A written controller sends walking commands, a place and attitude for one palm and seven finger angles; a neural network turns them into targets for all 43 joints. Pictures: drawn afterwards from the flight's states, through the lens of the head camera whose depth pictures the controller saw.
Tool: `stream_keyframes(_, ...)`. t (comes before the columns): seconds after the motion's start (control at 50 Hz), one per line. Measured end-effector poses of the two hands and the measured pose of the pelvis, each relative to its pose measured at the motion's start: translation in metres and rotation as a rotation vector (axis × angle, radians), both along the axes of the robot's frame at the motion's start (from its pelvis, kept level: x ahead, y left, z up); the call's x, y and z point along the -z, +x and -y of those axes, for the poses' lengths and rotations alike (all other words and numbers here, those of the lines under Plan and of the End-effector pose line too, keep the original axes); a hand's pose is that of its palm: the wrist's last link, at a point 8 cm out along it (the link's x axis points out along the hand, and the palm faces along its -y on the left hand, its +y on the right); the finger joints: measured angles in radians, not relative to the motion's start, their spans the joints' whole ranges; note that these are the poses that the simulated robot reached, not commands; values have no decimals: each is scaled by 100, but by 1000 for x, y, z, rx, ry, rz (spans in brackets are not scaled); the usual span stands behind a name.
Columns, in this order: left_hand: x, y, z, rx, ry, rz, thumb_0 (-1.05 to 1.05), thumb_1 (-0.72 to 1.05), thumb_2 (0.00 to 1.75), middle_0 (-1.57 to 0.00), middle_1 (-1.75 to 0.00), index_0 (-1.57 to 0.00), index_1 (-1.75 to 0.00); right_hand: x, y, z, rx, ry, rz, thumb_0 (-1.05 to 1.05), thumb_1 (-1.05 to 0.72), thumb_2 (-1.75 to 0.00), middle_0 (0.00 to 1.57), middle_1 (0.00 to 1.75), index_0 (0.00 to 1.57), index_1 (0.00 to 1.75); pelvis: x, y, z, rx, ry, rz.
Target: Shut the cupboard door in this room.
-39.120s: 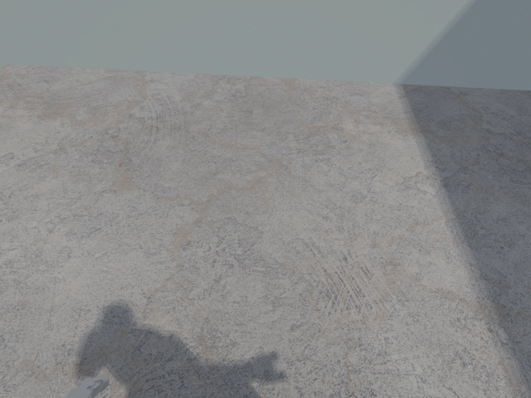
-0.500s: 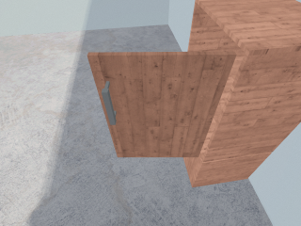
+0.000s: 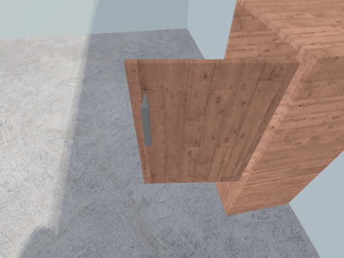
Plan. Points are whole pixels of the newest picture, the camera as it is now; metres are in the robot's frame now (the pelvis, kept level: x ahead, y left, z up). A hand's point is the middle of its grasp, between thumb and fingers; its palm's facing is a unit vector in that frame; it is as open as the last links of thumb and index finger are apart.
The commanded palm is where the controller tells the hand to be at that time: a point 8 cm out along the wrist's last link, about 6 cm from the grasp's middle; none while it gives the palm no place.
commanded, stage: look again from close up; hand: left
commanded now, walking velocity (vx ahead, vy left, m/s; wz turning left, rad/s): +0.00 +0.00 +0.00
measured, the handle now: (146, 121) +0.46 +0.11 +0.05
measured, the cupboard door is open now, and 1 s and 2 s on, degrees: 81 81 81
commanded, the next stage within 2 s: shuffle to correct the standing spot in 0.02 s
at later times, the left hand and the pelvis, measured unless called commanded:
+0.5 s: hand out of the picture +0.04 +0.14 -0.17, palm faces +0.05 -0.98 -0.20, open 7.3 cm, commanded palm none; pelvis +0.01 -0.04 +0.00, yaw +4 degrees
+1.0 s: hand out of the picture +0.07 +0.07 -0.17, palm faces +0.15 -0.97 -0.20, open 7.4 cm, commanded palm none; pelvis +0.07 -0.12 +0.00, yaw +7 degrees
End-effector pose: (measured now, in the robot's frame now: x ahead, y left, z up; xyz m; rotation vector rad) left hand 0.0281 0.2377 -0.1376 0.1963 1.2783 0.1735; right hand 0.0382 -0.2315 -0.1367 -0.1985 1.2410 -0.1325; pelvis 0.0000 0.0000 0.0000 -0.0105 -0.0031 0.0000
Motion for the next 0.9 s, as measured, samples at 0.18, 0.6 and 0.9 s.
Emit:
stream_keyframes(0.18,5,-4,3,6,-32,-60,0,91,90,-20,-30,-19,-30,0,-32,-11,22,2,-105,1,-92,-90,20,30,20,30,-2,3,-6,5,7,-1)
stream_keyframes(0.6,8,-4,68,-76,-49,-55,0,92,90,-20,-30,-19,-30,5,-34,52,15,-2,-222,1,-90,-90,20,30,20,30,1,21,56,-88,1,-12)
stream_keyframes(0.9,14,-4,117,-150,-127,-153,0,91,90,-20,-30,-20,-30,-10,52,87,-69,-55,-110,0,-90,-90,20,30,20,30,-4,53,96,-122,-27,-28)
